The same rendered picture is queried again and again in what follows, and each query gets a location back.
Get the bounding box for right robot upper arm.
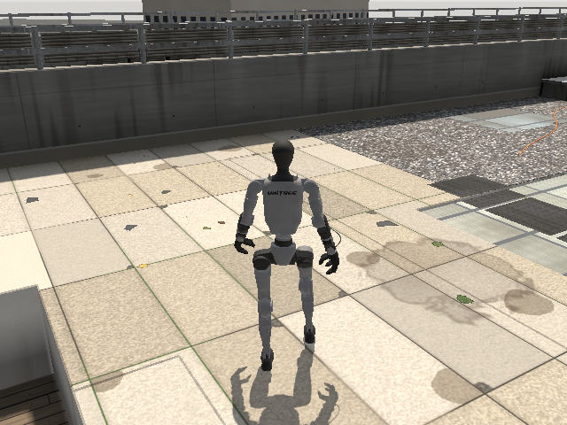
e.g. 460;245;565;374
301;178;326;228

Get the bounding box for right robot thigh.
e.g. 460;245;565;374
295;245;314;293

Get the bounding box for left robot forearm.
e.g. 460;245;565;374
236;213;250;242

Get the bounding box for left robot hand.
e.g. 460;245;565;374
234;238;255;254

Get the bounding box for right robot forearm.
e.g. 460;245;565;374
317;215;337;255

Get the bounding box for left robot upper arm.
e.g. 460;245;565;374
240;178;265;226

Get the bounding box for right robot hand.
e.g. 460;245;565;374
319;252;339;274

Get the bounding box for robot left foot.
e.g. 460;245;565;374
260;348;274;371

